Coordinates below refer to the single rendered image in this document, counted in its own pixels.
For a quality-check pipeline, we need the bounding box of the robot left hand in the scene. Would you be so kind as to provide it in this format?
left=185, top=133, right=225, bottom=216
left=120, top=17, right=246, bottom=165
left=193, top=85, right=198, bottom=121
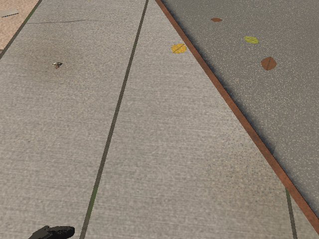
left=28, top=225, right=75, bottom=239

